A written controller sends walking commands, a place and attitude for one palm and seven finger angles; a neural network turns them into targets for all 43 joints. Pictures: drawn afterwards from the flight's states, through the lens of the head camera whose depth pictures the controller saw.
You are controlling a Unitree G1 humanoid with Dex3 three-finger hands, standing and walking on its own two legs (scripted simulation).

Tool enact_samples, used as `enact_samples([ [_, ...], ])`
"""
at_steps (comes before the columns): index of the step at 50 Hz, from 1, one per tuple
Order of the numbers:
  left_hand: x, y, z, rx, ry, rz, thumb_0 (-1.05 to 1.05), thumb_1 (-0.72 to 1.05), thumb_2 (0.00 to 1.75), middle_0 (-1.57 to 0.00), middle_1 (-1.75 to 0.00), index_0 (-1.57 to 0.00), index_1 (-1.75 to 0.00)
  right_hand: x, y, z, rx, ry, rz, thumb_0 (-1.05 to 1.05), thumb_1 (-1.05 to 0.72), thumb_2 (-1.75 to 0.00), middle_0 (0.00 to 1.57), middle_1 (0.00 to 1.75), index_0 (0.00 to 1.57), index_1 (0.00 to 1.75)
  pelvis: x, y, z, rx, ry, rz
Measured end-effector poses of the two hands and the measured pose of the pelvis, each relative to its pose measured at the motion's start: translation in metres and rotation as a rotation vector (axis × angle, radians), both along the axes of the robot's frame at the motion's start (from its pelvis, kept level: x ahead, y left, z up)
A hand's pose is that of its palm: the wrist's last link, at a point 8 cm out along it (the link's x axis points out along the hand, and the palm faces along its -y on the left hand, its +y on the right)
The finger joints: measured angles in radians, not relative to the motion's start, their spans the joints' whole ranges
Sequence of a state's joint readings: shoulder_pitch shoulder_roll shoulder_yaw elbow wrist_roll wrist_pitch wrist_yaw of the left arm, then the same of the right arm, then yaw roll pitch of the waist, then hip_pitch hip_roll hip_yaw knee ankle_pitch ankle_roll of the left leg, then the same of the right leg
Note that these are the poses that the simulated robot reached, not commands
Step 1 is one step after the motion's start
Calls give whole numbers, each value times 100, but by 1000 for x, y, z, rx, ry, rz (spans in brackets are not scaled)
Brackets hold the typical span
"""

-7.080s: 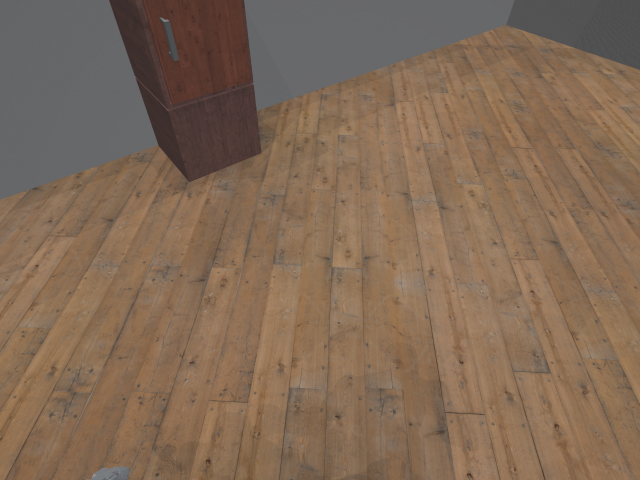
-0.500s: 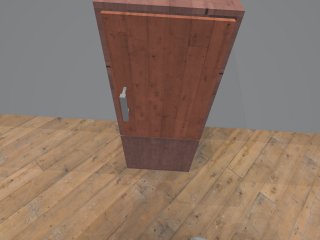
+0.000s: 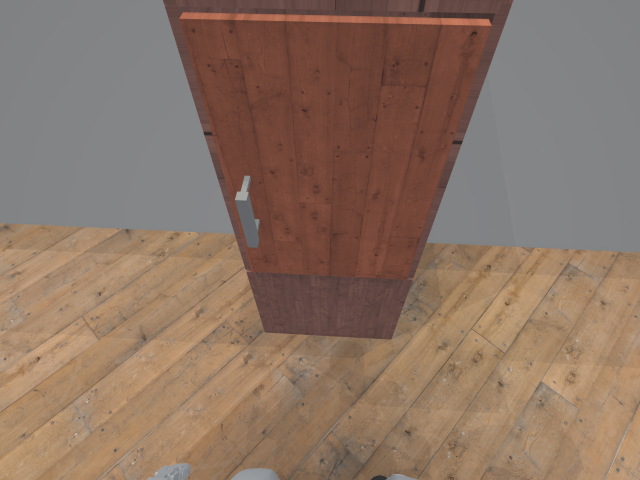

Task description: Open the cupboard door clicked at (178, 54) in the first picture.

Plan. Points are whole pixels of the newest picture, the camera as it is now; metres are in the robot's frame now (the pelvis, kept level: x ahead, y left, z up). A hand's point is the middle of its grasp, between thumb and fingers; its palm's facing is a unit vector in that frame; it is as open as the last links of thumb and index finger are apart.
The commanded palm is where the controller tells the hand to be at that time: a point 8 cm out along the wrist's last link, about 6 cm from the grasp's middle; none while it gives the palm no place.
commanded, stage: come to a stop and stand still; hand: left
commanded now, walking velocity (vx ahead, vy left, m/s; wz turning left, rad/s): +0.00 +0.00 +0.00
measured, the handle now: (250, 213) +0.56 +0.17 -0.08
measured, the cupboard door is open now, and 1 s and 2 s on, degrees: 0 0 0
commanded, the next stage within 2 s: look again from close up in 0.64 s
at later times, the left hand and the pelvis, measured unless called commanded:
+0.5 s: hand out of the picture -0.04 +0.21 -0.16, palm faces -0.01 -0.98 -0.21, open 7.4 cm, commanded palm none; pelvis -0.03 +0.04 +0.01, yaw -2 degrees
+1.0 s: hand out of the picture -0.02 +0.21 -0.17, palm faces -0.03 -0.98 -0.22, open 7.4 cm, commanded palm none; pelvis -0.04 +0.03 +0.00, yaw -2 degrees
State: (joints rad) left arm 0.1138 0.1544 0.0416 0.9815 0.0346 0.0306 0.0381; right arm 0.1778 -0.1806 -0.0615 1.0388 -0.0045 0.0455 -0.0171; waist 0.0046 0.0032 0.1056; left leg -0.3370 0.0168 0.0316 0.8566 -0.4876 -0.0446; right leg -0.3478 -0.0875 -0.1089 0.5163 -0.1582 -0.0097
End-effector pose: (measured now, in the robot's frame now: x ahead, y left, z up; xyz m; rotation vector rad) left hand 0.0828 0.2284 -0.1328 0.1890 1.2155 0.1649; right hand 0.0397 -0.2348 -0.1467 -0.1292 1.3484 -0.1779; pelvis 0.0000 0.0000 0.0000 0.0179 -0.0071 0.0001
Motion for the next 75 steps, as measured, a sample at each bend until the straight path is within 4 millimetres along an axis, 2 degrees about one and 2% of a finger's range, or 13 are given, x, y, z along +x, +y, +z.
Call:
enact_samples([
  [5,-29,35,-18,-16,40,30,0,91,90,-20,-30,-20,-30,4,14,8,-57,-95,27,0,-91,-89,19,30,20,30,-12,23,-9,-20,-10,-5],
  [9,-54,52,-13,-17,89,54,0,91,90,-20,-30,-20,-30,-6,32,20,-57,-77,50,0,-91,-89,20,30,20,30,-16,32,1,-23,-8,-6],
  [13,-81,58,-6,-13,136,63,0,91,90,-19,-30,-20,-30,-11,43,22,-42,-62,51,0,-92,-89,20,30,20,30,-17,37,7,-18,1,-12],
  [18,-106,51,-5,-3,200,49,1,91,90,-19,-30,-20,-30,-19,46,12,-8,-67,26,0,-92,-89,20,30,20,30,-21,37,5,9,5,-23],
  [23,-121,33,1,-14,224,23,1,91,90,-19,-30,-20,-30,-36,43,5,15,-50,-13,0,-94,-89,20,30,20,30,-27,37,8,-6,-9,-30],
  [30,-120,13,-2,-51,205,5,1,91,90,-20,-30,-20,-30,-74,43,6,24,26,-22,0,-93,-89,20,30,20,30,-34,31,10,-6,-20,-36],
  [37,-122,10,-3,-52,205,6,1,92,90,-20,-30,-20,-30,-110,48,6,41,111,-45,0,-92,-89,20,30,20,30,-37,25,10,-8,-20,-33],
  [40,-122,10,-5,-38,182,-14,1,92,90,-20,-30,-20,-30,-116,50,3,51,114,-39,0,-92,-89,20,30,20,30,-40,26,7,-27,-8,-30],
  [46,-115,20,-5,-24,153,-23,1,91,90,-20,-30,-20,-30,-113,59,-4,66,69,-29,0,-91,-89,20,30,20,30,-38,32,1,-25,-8,-23],
  [52,-103,29,-2,-8,121,-21,1,91,90,-20,-30,-20,-30,-96,68,-6,81,34,-9,1,-92,-89,20,30,20,30,-34,36,1,-13,-12,-28],
  [69,-95,27,-6,-27,143,-28,1,91,90,-20,-30,-20,-30,-58,42,6,6,-13,6,0,-92,-89,20,30,20,30,-24,35,4,-15,-3,-43],
  [71,-69,35,11,-19,-19,60,2,92,90,-20,-30,-20,-30,-44,38,13,-23,-108,9,1,-91,-89,20,30,20,30,-24,34,3,-13,3,-38],
  [75,8,45,79,20,-550,93,3,91,89,-20,-32,-20,-32,2,25,28,-77,-387,37,1,-91,-89,20,30,20,30,-28,33,-4,-9,31,7],
])
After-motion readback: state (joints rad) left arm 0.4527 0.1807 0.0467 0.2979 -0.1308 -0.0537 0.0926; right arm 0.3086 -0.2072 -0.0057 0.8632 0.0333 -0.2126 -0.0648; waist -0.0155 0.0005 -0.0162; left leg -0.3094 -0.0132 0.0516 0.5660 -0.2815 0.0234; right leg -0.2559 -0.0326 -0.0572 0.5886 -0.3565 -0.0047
